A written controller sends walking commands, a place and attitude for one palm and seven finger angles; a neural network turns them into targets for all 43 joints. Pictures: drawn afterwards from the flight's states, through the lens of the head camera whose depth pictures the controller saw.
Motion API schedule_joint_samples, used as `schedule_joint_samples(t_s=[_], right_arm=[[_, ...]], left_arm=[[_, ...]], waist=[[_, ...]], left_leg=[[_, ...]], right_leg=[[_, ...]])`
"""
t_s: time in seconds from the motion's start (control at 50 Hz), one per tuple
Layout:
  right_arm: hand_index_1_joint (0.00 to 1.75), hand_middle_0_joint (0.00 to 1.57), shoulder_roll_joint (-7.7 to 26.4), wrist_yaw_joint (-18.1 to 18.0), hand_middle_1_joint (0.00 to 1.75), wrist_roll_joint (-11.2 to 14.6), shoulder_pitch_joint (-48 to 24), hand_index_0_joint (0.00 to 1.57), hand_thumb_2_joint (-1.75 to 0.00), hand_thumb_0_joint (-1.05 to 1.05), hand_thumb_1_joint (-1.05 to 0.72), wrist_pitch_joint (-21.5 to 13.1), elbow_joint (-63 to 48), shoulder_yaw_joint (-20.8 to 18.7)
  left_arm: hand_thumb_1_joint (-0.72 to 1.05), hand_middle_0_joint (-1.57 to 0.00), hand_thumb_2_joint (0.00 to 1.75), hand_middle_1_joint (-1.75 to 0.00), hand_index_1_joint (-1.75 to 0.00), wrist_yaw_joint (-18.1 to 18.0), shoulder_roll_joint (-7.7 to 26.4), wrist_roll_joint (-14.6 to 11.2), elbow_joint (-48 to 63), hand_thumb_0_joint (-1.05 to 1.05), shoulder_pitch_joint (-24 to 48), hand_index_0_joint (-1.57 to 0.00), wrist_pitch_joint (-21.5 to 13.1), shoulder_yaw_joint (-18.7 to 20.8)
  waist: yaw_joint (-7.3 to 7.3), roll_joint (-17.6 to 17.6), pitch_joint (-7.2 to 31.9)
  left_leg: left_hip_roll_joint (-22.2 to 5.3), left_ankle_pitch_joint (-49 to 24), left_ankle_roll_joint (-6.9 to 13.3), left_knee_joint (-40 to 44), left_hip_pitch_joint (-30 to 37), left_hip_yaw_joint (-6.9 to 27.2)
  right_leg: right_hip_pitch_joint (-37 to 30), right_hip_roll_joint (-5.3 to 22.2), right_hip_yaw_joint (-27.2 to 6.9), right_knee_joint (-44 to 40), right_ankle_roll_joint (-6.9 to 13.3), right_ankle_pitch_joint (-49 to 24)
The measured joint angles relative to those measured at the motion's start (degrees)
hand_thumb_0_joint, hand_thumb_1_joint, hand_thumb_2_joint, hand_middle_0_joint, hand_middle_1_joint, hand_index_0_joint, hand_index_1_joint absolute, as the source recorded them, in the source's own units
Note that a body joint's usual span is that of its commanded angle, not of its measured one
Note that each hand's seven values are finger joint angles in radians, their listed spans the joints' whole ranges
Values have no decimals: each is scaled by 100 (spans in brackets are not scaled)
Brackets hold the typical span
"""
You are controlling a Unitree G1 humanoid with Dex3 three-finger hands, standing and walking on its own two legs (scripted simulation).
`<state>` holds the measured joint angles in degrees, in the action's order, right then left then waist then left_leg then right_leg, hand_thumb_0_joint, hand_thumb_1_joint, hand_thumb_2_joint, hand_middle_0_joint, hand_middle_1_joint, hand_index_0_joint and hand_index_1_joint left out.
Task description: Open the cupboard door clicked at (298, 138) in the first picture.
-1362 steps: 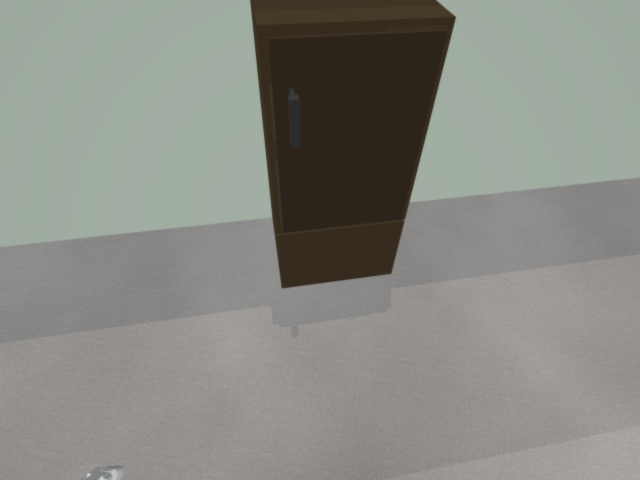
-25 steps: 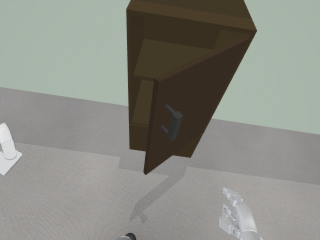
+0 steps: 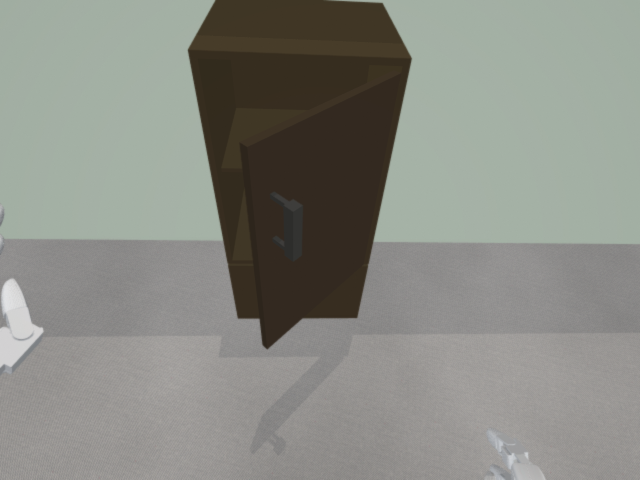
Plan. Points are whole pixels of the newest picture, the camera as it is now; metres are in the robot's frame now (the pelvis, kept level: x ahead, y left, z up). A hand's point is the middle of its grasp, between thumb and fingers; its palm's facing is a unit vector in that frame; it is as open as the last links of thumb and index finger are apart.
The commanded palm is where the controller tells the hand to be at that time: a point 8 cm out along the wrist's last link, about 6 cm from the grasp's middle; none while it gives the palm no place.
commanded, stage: stop stepping back and stand still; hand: left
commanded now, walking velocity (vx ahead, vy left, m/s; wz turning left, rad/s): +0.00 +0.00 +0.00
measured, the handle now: (284, 226) +0.54 +0.06 +0.00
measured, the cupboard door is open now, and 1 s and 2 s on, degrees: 46 46 46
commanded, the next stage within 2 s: let the arm hang, fingers relaxed in 0.62 s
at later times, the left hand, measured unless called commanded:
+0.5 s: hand out of the picture +0.17 +0.27 +0.17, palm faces +0.41 -0.80 -0.44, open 7.4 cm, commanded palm +0.11 +0.31 +0.19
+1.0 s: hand out of the picture +0.02 +0.20 -0.16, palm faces -0.01 -0.99 -0.16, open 7.4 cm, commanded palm none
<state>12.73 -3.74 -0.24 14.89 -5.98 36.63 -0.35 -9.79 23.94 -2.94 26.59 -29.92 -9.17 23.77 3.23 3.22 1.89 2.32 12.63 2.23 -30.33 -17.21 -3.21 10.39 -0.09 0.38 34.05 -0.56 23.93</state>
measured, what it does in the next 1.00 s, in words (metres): shifts its weight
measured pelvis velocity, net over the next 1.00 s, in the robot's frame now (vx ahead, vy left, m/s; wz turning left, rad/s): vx -0.05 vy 0.02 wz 0.03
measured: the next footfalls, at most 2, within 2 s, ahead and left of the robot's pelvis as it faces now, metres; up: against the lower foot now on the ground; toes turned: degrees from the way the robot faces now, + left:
none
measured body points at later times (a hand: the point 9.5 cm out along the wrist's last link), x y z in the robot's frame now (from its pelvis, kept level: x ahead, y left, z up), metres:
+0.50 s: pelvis -0.03 +0.01 +0.01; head -0.03 +0.02 +0.46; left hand +0.14 +0.31 +0.19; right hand +0.14 -0.21 -0.06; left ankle +0.01 +0.11 -0.73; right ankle -0.05 -0.09 -0.73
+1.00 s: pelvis -0.05 +0.02 +0.00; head -0.03 +0.04 +0.45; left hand +0.02 +0.25 -0.15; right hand +0.04 -0.23 -0.13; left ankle +0.01 +0.11 -0.73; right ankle -0.05 -0.09 -0.73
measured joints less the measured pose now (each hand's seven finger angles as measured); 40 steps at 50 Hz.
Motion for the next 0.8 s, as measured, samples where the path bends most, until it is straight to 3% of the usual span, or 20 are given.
schedule_joint_samples(t_s=[0.08, 0.16, 0.22, 0.28, 0.36, 0.5, 0.72, 0.76, 0.8], right_arm=[[30, 20, -119, 31, 30, -12, 42, 20, -90, 2, -91, -12, -169, 47], [30, 20, -139, 65, 30, -10, 97, 20, -90, 2, -91, 71, -29, 66], [30, 20, -17, 3, 30, -21, 140, 20, -90, 2, -90, 13, 70, 69], [30, 20, -36, -50, 30, -23, 10, 20, -90, 2, -90, 9, 253, 69], [30, 20, -124, -63, 30, -32, -138, 20, -90, 2, -91, -77, 127, 149], [30, 20, -219, -4, 30, -48, -315, 20, -90, 2, -90, -158, -130, 197], [30, 20, -118, -54, 30, -22, -263, 20, -90, 2, -90, -59, -74, 150], [30, 20, 47, 174, 30, -1, -343, 20, -90, 1, -90, -199, 272, 82], [30, 20, 254, 329, 30, -32, -526, 20, -90, 1, -90, -13, 691, 50]], left_arm=[[89, -21, 90, -30, -30, 94, 80, 30, 145, 1, -343, -21, -223, -18], [88, -21, 90, -30, -30, 77, 32, 48, 82, 1, -569, -21, -366, 19], [88, -21, 90, -30, -30, 43, -144, 65, -161, 1, -289, -21, -327, -79], [88, -21, 90, -30, -30, 51, -304, 63, -419, 1, 71, -21, -213, -165], [89, -21, 90, -30, -30, 79, -304, 71, -361, 1, 129, -21, -102, -184], [89, -21, 90, -30, -30, 114, -69, 45, 17, 1, -158, -21, -211, -135], [89, -21, 90, -30, -30, 96, -169, 28, -237, 1, -123, -21, -86, -190], [89, -20, 90, -30, -30, 333, -124, 223, -1070, 1, 314, -21, -156, -529], [89, -20, 90, -30, -30, 608, -181, 343, -2462, 0, 920, -20, 215, -1051]], waist=[[90, -309, 51], [-206, -378, 128], [-303, -549, 56], [-398, -448, -113], [-366, -328, -222], [-264, -292, -238], [-355, -351, -251], [-405, -466, -166], [-452, -614, -108]], left_leg=[[-174, 105, -119, -107, -195, 228], [-193, 473, -197, -845, -388, 382], [-311, 108, -143, -166, -8, 498], [-197, 65, -124, -8, 142, 464], [-141, -143, -99, 296, 232, 410], [-171, -306, -94, 473, 162, 426], [-121, -416, -33, 640, 189, 434], [-77, -367, -8, 409, -56, 480], [-17, -273, 35, 144, -241, 486]], right_leg=[[-61, -221, 204, -483, 308, -453], [-66, -314, 87, -738, 358, -677], [-97, -374, 181, -686, 294, -649], [-189, -250, 165, -703, 236, -667], [-210, -183, 116, -875, 177, -816], [-207, -215, 125, -1196, 167, -1055], [-278, -167, 134, -1440, 101, -1197], [-38, -129, 203, -1160, 92, -1093], [186, -68, 227, -778, 73, -916]])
